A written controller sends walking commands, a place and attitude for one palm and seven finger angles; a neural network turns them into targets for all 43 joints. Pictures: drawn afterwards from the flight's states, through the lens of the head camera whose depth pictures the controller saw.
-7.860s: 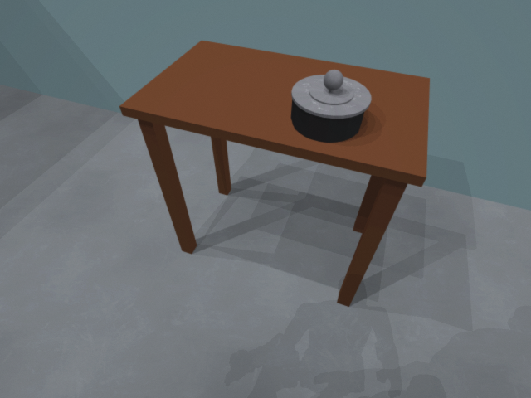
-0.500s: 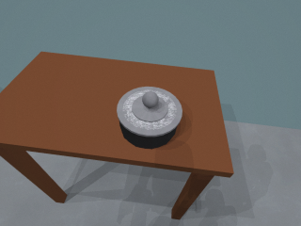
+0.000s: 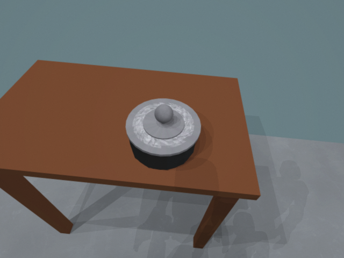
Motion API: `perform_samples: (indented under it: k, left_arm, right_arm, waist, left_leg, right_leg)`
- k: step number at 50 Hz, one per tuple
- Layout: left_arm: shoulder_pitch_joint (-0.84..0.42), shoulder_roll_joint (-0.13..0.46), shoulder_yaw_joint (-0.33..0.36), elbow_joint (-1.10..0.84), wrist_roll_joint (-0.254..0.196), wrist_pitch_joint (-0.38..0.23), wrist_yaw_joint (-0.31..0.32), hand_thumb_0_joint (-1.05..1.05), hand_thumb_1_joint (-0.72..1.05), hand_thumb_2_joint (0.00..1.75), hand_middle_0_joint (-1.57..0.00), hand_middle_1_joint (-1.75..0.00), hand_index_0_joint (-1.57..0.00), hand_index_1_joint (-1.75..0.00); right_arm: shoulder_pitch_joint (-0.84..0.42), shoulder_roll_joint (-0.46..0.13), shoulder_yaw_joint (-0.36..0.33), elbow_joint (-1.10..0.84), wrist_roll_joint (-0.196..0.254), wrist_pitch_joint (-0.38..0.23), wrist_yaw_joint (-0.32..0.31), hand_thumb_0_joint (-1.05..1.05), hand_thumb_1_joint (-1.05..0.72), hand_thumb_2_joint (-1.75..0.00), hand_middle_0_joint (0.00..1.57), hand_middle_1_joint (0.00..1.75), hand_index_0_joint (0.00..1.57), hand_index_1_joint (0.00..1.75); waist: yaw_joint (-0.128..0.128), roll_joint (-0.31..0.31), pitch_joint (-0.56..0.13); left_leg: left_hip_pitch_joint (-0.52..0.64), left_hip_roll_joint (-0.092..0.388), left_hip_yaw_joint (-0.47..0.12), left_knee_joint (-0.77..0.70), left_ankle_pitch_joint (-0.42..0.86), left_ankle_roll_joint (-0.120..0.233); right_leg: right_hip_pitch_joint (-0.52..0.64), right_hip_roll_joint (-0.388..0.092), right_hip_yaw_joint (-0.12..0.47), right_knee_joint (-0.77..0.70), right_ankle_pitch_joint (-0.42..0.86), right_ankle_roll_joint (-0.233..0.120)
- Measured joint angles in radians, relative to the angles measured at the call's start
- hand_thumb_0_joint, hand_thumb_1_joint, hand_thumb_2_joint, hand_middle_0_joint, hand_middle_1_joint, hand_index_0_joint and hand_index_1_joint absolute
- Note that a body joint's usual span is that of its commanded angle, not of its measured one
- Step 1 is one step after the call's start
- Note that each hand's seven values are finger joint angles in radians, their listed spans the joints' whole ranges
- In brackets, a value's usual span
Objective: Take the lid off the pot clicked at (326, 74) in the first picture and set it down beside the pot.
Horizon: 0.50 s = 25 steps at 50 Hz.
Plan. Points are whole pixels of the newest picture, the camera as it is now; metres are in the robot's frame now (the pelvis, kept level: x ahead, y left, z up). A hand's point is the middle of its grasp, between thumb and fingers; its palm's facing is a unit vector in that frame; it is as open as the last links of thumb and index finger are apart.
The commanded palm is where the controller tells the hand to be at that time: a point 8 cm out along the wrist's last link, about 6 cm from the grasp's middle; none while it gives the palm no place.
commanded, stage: look again from close up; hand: left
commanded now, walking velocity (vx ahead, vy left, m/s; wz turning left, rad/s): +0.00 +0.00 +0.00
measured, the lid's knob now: (163, 113) +0.43 +0.06 +0.11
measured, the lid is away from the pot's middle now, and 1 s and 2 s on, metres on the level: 0.00 0.00 0.00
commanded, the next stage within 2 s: shuffle to correct the standing spot in 0.08 s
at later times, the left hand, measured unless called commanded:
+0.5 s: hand out of the picture -0.01 +0.17 -0.18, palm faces +0.01 -0.98 -0.19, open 7.3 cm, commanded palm none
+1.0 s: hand out of the picture -0.01 +0.16 -0.19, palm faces +0.00 -0.99 -0.17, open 7.3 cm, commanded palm none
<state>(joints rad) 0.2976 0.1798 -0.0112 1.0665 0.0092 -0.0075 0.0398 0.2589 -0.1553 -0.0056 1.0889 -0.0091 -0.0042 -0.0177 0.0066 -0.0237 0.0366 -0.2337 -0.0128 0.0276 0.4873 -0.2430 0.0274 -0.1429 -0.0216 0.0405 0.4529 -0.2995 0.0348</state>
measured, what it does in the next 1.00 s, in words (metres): stands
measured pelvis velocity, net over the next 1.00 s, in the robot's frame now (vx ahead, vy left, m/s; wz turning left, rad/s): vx -0.02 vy -0.01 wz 0.01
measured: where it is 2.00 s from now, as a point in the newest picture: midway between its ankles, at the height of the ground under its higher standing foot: outside the picture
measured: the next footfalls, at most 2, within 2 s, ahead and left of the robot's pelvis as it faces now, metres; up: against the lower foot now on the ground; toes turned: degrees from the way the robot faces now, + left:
none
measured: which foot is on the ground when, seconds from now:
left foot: down 0.00-1.00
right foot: down 0.00-1.00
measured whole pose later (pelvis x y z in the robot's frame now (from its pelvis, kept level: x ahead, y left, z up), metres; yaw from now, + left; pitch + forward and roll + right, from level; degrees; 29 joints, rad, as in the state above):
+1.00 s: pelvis -0.02 -0.01 -0.01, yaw +1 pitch +0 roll -2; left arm 0.32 0.15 -0.02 1.03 0.01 -0.01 0.04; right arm 0.32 -0.16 -0.02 1.01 -0.02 0.02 -0.01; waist -0.02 0.01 0.01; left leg -0.34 0.02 -0.01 0.61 -0.26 0.01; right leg -0.23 0.02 0.01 0.54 -0.32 0.01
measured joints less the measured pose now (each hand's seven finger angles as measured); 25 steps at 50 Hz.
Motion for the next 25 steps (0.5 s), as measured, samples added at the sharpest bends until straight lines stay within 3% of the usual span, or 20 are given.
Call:
perform_samples:
  k: [25]
  left_arm:
    - [-0.006,0.002,0.018,-0.030,0.002,0.031,-0.001,0.00,0.91,0.90,-0.20,-0.30,-0.20,-0.30]
  right_arm:
    - [-0.046,0.010,-0.026,-0.031,0.000,0.021,-0.012,0.01,-0.93,-0.90,0.20,0.30,0.20,0.30]
  waist:
    - [-0.006,-0.009,0.021]
  left_leg:
    - [-0.053,0.023,-0.003,0.031,0.010,-0.015]
  right_leg:
    - [-0.063,0.023,-0.001,0.047,0.004,-0.015]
